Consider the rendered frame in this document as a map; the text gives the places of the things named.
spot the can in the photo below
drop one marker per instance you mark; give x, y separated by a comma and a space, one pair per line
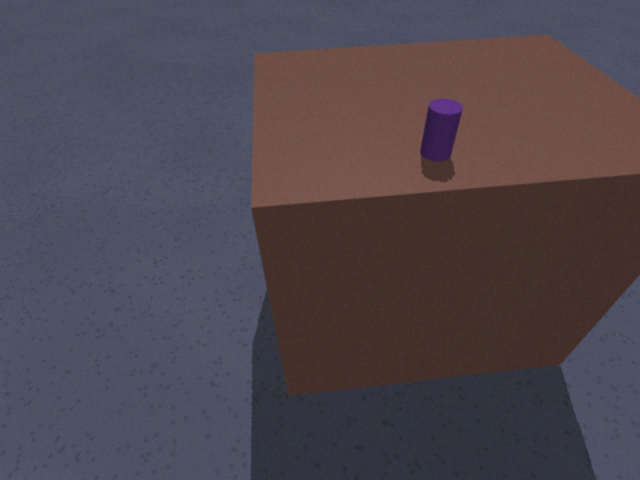
440, 130

